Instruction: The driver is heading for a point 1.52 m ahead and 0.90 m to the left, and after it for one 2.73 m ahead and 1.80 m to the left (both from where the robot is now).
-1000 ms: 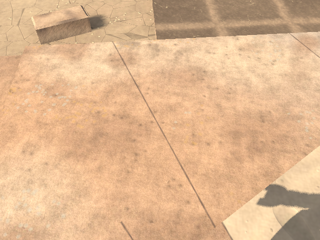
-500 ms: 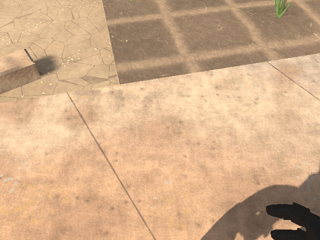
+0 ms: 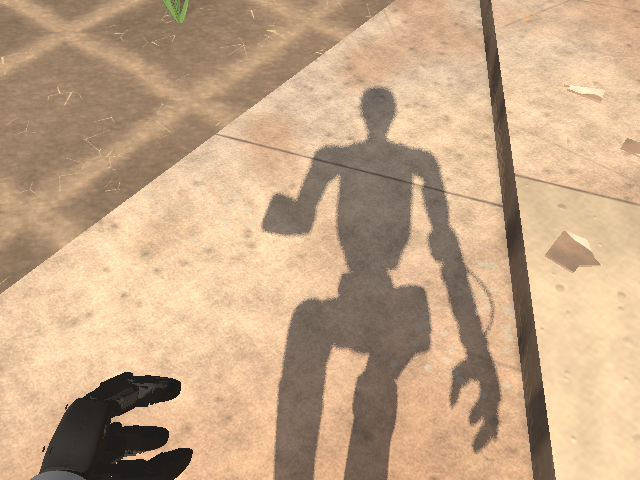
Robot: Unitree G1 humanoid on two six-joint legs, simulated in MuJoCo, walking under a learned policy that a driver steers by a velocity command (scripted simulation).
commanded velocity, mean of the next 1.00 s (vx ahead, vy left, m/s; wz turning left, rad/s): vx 1.00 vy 0.00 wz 0.66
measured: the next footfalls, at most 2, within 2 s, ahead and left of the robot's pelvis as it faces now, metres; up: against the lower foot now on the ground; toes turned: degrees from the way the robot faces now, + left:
left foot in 0.44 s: +0.58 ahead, +0.16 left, +0.00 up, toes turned +16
right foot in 0.86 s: +1.06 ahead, +0.20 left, +0.00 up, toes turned +40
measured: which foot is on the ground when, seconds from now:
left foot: down 0.00-0.00, up 0.02-0.42, down 0.44-0.88, up 0.90-1.00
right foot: down 0.00-0.44, up 0.46-0.84, down 0.86-1.00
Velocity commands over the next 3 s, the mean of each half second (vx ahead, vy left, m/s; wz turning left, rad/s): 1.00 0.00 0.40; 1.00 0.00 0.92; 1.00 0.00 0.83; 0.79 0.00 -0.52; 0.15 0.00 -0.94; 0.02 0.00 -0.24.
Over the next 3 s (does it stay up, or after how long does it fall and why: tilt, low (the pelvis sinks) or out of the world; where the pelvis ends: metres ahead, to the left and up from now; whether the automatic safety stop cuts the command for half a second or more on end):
stays up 1.56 1.11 0.02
